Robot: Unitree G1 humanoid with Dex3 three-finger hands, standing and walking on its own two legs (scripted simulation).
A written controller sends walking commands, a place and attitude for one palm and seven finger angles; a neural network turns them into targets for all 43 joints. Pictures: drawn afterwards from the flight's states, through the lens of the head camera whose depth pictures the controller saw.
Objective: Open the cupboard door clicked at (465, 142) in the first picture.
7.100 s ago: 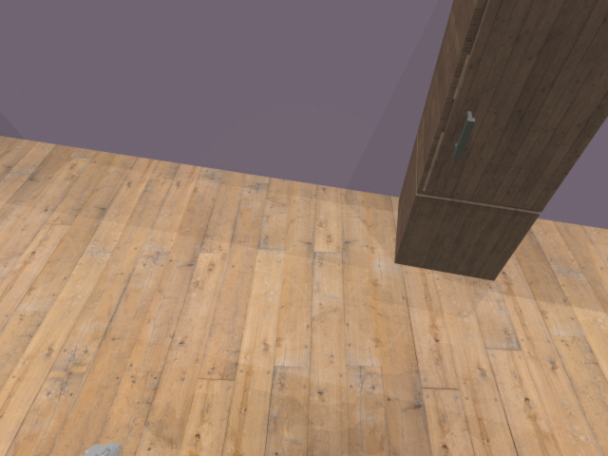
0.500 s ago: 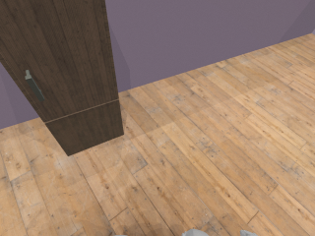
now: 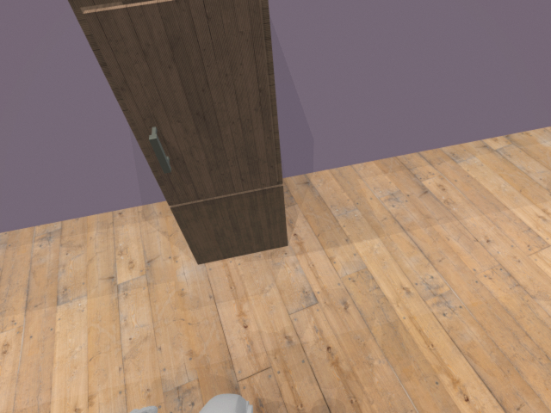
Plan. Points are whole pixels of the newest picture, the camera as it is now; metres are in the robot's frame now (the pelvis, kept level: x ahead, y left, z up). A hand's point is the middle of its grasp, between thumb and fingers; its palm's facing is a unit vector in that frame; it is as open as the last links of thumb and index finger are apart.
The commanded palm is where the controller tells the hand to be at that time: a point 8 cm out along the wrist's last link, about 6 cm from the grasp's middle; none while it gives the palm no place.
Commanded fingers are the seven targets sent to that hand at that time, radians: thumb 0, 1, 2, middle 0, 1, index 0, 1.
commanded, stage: turn to face it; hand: left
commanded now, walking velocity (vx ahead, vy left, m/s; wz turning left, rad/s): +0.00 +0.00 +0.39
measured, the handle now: (160, 150) +0.77 +0.35 -0.10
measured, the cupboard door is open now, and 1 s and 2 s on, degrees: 0 0 0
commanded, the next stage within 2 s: take the last steps up to it in 0.32 s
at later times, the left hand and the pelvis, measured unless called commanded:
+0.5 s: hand out of the picture -0.02 +0.25 -0.17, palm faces +0.24 -0.94 -0.24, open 7.4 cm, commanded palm none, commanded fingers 0.00 0.90 0.90 -0.20 -0.30 -0.20 -0.30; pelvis -0.02 +0.04 +0.00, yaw +10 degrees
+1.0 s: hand out of the picture -0.06 +0.14 -0.16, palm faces +0.33 -0.93 -0.14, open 7.4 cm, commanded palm none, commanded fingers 0.00 0.90 0.90 -0.20 -0.30 -0.20 -0.30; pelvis +0.07 +0.03 +0.00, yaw +14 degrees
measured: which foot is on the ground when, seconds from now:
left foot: up 0.00-0.22, down 0.24-0.66, up 0.68-1.00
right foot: down 0.00-0.24, up 0.26-0.64, down 0.66-1.00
